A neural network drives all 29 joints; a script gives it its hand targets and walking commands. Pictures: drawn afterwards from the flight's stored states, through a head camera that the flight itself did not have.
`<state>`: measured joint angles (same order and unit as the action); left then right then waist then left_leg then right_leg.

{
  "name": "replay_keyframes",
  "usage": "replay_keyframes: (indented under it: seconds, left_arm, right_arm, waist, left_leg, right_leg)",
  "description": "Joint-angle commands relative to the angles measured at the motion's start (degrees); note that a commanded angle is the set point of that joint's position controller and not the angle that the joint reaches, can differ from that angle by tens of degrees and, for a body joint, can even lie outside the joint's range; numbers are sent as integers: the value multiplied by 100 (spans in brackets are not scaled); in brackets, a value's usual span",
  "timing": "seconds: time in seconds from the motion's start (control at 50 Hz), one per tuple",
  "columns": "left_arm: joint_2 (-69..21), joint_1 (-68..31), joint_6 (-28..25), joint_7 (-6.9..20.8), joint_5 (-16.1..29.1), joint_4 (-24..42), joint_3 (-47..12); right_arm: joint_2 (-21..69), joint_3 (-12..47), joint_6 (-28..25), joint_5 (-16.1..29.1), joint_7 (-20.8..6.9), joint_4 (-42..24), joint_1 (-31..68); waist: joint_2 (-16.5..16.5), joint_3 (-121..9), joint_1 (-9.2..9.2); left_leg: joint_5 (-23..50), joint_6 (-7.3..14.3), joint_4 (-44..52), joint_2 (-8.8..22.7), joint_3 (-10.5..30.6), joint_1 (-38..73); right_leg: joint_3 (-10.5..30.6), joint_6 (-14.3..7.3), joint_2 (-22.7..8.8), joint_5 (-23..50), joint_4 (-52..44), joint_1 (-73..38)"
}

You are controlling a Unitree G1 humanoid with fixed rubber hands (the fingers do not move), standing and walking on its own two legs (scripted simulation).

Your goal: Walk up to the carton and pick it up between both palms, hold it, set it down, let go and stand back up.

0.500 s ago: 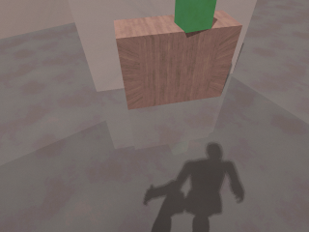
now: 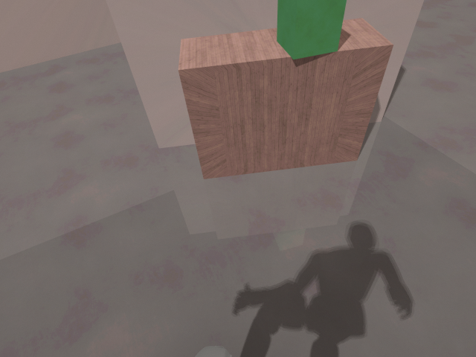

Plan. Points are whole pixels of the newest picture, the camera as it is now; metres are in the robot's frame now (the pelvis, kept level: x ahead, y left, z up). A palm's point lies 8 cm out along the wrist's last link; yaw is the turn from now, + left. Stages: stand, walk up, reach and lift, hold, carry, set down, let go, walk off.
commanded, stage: walk up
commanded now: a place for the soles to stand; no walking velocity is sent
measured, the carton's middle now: (308, 15) +1.40 -0.16 +0.04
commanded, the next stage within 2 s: none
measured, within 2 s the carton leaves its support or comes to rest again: neither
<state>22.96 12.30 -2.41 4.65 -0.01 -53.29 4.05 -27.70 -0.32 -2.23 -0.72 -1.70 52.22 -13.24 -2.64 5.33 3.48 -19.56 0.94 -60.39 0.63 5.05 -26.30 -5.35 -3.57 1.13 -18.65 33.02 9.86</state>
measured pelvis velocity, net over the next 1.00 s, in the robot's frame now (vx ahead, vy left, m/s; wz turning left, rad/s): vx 0.42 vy -0.06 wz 0.07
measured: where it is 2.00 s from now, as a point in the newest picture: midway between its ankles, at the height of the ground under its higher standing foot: (291, 250)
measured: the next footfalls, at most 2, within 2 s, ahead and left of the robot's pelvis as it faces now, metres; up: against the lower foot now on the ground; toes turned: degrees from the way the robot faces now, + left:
left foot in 0.24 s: +0.26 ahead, +0.14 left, +0.00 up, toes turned +5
right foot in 0.62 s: +0.45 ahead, -0.15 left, +0.00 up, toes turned -2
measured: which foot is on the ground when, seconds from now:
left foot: up 0.00-0.22, down 0.24-0.62, up 0.64-1.00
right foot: down 0.00-0.26, up 0.28-0.60, down 0.62-1.00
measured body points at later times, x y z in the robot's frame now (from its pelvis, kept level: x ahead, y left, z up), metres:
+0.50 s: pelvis +0.22 -0.01 -0.02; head +0.26 +0.01 +0.43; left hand +0.31 +0.31 -0.14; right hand +0.29 -0.34 -0.12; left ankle +0.22 +0.14 -0.73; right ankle +0.29 -0.12 -0.68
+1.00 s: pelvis +0.42 -0.06 -0.02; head +0.43 -0.06 +0.43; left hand +0.46 +0.26 -0.12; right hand +0.54 -0.39 -0.12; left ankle +0.49 +0.09 -0.70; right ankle +0.41 -0.15 -0.73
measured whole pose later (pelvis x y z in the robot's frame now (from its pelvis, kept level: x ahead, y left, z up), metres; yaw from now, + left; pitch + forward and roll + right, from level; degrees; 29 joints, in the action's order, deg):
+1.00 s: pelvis +0.42 -0.06 -0.02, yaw +4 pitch -5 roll -1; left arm 22.6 12.4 -3.0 4.3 0.0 -50.9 4.4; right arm -26.9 -0.3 -3.9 -0.7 -0.9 52.2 -13.6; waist -0.8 6.7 3.6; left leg -21.2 0.1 -51.8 4.8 -0.1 -27.5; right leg -6.7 -3.3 0.2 -24.1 40.5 12.0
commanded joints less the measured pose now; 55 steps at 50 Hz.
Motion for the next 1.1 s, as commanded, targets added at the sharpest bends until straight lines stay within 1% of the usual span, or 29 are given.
replay_keyframes:
  seconds: [0.0,0.06,0.14,0.18,0.2,0.22,0.24,0.26,0.28,0.32,0.36,0.4,0.46,0.5,0.54,0.56,0.58,0.6,0.62,0.64,0.7,0.72,0.88,0.94,1.0,1.02,1.04,1.06,1.08]
  left_arm:
    - [1868,-5,-246,-153,-125,501,558]
    - [1826,158,-224,-168,-135,477,555]
    - [1758,353,-151,-163,-143,446,492]
    - [1685,154,-91,-160,-98,478,418]
    - [1668,-11,-73,-169,-74,539,388]
    - [1444,16,-59,-197,-79,643,294]
    - [978,97,-61,-238,-50,756,164]
    - [1228,169,-77,-217,-1,863,251]
    - [1736,-319,-69,-236,-112,830,313]
    - [1406,-431,-128,-248,-70,787,217]
    - [1255,-153,-106,-179,-50,698,253]
    - [1185,-23,-18,-87,-90,724,296]
    - [1240,-424,-22,29,-121,942,350]
    - [1296,-390,-94,66,-150,919,403]
    - [1282,512,-131,54,-145,600,496]
    - [1466,1184,-146,19,-125,282,622]
    - [1827,1899,-179,-48,-181,156,795]
    - [2117,1958,-191,-121,-203,234,829]
    - [2243,1317,-173,-145,-155,481,759]
    - [2244,682,-153,-175,-101,595,715]
    - [1709,141,-167,-205,-72,643,564]
    - [1611,257,-185,-182,-92,594,525]
    - [1716,226,-156,-130,-147,713,549]
    - [1778,286,-128,-105,-145,722,534]
    - [1663,-123,-35,-91,-83,813,463]
    - [1422,-129,-2,-87,-96,853,379]
    - [990,-15,-6,-105,-84,924,263]
    - [699,85,-2,-105,-92,1086,177]
    - [1514,-196,72,-150,-130,961,371]
  right_arm:
    - [-1199,-661,-90,102,-45,-280,275]
    - [-1100,-622,-106,89,-60,-396,545]
    - [-853,-516,-211,43,-69,-591,764]
    - [-768,-559,-304,21,-31,-462,361]
    - [-810,-657,-331,14,15,-258,-397]
    - [-1147,-811,-338,-70,92,-14,-1312]
    - [-1636,-996,-357,-147,171,46,-1976]
    - [-2079,-1039,-371,2,176,-142,-1783]
    - [-1984,-1051,-371,210,166,-225,-1463]
    - [-1640,-868,-414,125,243,-254,-1140]
    - [-1322,-706,-446,129,260,-236,-867]
    - [-1287,-663,-481,107,256,-285,-545]
    - [-1513,-717,-534,57,230,-338,-182]
    - [-1602,-736,-553,53,215,-352,-77]
    - [-1489,-706,-524,36,218,-457,478]
    - [-1198,-623,-517,20,203,-444,603]
    - [-804,-488,-503,19,197,-439,354]
    - [-380,-308,-484,110,193,-284,-102]
    - [-777,-400,-384,130,234,-321,-226]
    - [-1184,-542,-319,96,239,-171,-218]
    - [-1198,-544,-273,169,190,9,-313]
    - [-1093,-549,-275,154,170,-16,-333]
    - [-1119,-562,-271,90,91,-295,100]
    - [-1025,-550,-360,86,64,-371,203]
    - [-920,-607,-486,58,144,-128,-727]
    - [-1092,-739,-520,44,219,84,-1431]
    - [-1557,-909,-540,-33,305,206,-2110]
    - [-2137,-973,-549,-43,346,58,-1945]
    - [-2142,-961,-523,178,332,-84,-1482]
  waist:
    - [973,351,27]
    - [996,491,161]
    - [1207,362,269]
    - [941,74,-28]
    - [669,-313,-472]
    - [88,-831,-902]
    - [-907,-1351,-1166]
    - [-1321,-1494,-1037]
    - [-374,-1208,-1077]
    - [-208,-601,-841]
    - [-159,-369,-595]
    - [-383,-456,-458]
    - [-941,-151,-501]
    - [-919,-458,-431]
    - [-629,-747,151]
    - [-10,-928,515]
    - [1168,-1090,862]
    - [2414,-931,757]
    - [1785,-875,399]
    - [1376,-729,157]
    - [1099,-208,-89]
    - [1215,-67,-86]
    - [1234,128,107]
    - [1239,92,144]
    - [844,-346,-453]
    - [294,-813,-808]
    - [-754,-1211,-1108]
    - [-1565,-923,-902]
    - [-537,-842,-972]
  left_leg:
    - [418,-89,613,300,-58,-1165]
    - [518,-95,1115,365,-203,-1299]
    - [647,-17,2215,319,-922,-791]
    - [968,107,2952,28,-1330,437]
    - [1262,221,3208,-208,-1535,1628]
    - [958,398,3047,-191,-1174,2957]
    - [-229,875,3362,1025,1048,3996]
    - [-984,1724,4489,2348,4483,4392]
    - [-981,1966,4497,2515,4572,3981]
    - [1222,1698,4022,2206,2790,3322]
    - [2440,1446,3910,1828,1597,2059]
    - [2061,1309,3846,1629,1041,1643]
    - [534,1399,4067,1743,934,1108]
    - [336,1260,3820,1687,817,1099]
    - [329,998,3120,1556,393,169]
    - [515,734,2172,1194,102,-533]
    - [430,491,248,565,-483,-1192]
    - [-1065,231,-999,-425,-496,-1696]
    - [-1145,163,-1452,-358,-148,-1835]
    - [-856,172,-1745,-43,-44,-1669]
    - [-137,174,-945,436,-147,-1202]
    - [-92,149,-751,435,-230,-1068]
    - [-10,-41,897,646,-670,-1039]
    - [199,-7,1621,547,-936,-515]
    - [952,101,2725,69,-1520,1291]
    - [885,153,3045,-88,-1401,2401]
    - [-126,438,3395,739,94,3210]
    - [-1004,1053,4269,2236,3425,3642]
    - [-1538,1662,4552,2591,4182,3187]
  right_leg:
    - [1804,-121,-1554,-1528,-2627,-354]
    - [1460,-264,-1505,-871,-2434,-739]
    - [798,-437,-1343,1724,-1546,-1161]
    - [380,-424,-1184,2719,-605,-714]
    - [91,-352,-1013,3163,423,-298]
    - [16,-248,-794,3069,1845,362]
    - [-163,-19,-302,1349,3419,1677]
    - [385,130,485,-1246,4108,3111]
    - [1190,115,-92,-1299,4298,3209]
    - [1119,120,-488,-769,4330,3388]
    - [1042,149,-627,-583,3798,2655]
    - [918,214,-689,-475,3130,2375]
    - [787,198,-921,-138,1977,2485]
    - [725,153,-870,188,1448,1957]
    - [456,130,-692,719,823,335]
    - [524,152,-488,630,654,-891]
    - [1255,91,-735,-610,-29,-1613]
    - [3360,-34,-1708,-2074,-1423,-1432]
    - [4756,-203,-2302,-3459,-2556,-1095]
    - [4772,-268,-2289,-3550,-2591,-768]
    - [2820,-108,-1559,-1937,-2032,102]
    - [2560,-158,-1497,-1600,-2051,318]
    - [1834,-876,-1605,-1368,-1867,122]
    - [1515,-906,-1538,-596,-1458,166]
    - [734,-682,-1229,1300,26,647]
    - [446,-484,-946,1809,1226,928]
    - [125,-198,-581,1247,2870,1681]
    - [358,86,253,-1148,3752,3455]
    - [1104,103,-105,-1348,4024,3546]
